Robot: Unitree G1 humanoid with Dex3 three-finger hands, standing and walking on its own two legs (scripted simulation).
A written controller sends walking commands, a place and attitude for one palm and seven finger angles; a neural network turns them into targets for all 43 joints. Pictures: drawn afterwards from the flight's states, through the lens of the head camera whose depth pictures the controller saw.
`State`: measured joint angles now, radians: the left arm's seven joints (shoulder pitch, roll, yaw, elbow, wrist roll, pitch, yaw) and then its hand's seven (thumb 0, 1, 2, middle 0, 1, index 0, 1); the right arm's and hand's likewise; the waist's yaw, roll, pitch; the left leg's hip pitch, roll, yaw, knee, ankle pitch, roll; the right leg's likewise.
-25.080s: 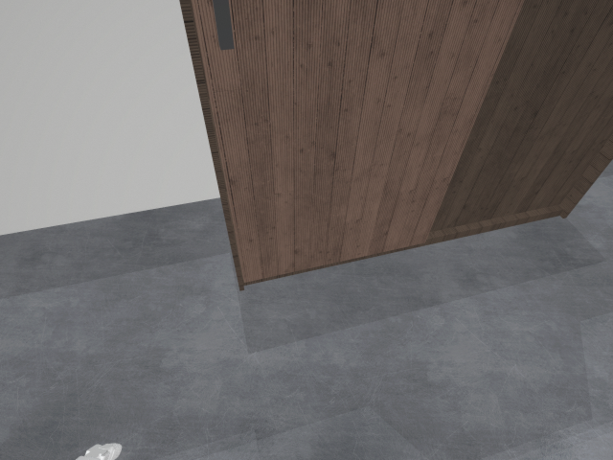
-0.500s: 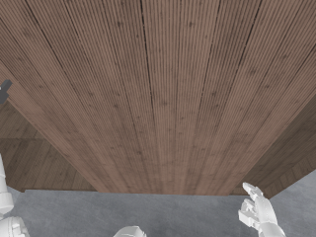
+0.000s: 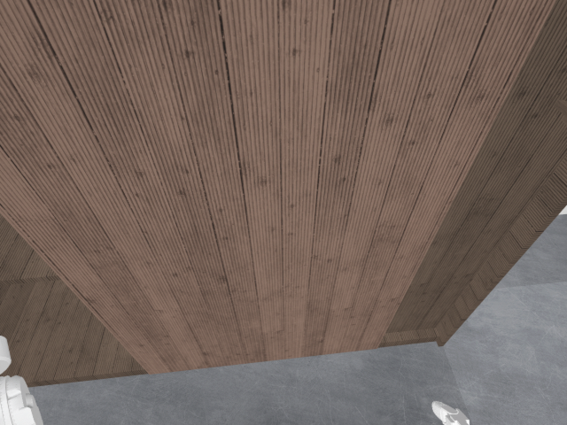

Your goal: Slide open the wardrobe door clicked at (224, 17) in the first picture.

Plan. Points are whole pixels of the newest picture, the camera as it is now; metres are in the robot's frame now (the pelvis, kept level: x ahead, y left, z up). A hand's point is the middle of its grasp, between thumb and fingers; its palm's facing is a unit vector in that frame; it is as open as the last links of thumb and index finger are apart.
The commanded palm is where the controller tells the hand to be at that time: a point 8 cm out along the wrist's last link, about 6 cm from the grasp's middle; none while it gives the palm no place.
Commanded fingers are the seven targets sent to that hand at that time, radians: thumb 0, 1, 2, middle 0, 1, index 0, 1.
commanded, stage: stop walking and hold the door there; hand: left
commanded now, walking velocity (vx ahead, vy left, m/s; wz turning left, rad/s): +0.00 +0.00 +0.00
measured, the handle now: out of the picture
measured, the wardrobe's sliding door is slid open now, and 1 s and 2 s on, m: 0.51 0.51 0.51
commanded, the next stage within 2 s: none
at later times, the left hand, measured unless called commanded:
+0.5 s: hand out of the picture +0.35 +0.38 +0.24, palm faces +0.67 -0.72 -0.16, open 7.7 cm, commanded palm +0.30 +0.39 +0.20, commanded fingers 0.00 0.90 0.90 -0.45 -1.40 -0.45 -1.40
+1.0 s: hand out of the picture +0.34 +0.38 +0.23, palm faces +0.56 -0.82 -0.11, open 7.7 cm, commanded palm +0.30 +0.39 +0.20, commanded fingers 0.00 0.90 0.90 -0.45 -1.40 -0.45 -1.40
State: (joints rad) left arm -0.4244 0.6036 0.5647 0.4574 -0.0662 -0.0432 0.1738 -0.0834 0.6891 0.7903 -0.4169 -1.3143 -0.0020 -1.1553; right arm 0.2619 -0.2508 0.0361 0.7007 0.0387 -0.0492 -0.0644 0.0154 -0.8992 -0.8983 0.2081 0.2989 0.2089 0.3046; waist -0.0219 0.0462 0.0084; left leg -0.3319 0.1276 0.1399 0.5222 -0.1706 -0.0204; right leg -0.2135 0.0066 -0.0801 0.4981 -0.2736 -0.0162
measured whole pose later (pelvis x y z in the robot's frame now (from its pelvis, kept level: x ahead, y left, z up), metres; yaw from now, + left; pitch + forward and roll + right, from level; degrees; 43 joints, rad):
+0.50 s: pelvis -0.02 +0.02 +0.00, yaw +0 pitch -1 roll -1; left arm -0.52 0.60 0.48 0.59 -0.06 -0.11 0.16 -0.09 0.66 0.79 -0.44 -1.36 -0.02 -1.21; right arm 0.27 -0.27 0.02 0.71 0.05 -0.04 -0.09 0.01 -0.90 -0.90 0.20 0.30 0.21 0.30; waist 0.01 0.05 0.01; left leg -0.35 0.10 0.16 0.52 -0.15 0.01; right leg -0.24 -0.02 -0.07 0.52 -0.26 0.01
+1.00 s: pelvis -0.03 +0.09 +0.00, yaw +3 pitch -1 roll -1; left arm -0.55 0.41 0.32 0.33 -0.09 -0.09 0.18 -0.09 0.68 0.77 -0.45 -1.40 0.00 -1.20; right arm 0.16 -0.24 0.01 0.67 0.04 -0.06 -0.06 0.01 -0.90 -0.90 0.20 0.30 0.20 0.30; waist 0.06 0.06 0.08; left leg -0.33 -0.04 0.17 0.43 -0.10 0.12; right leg -0.26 -0.06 -0.18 0.82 -0.53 0.02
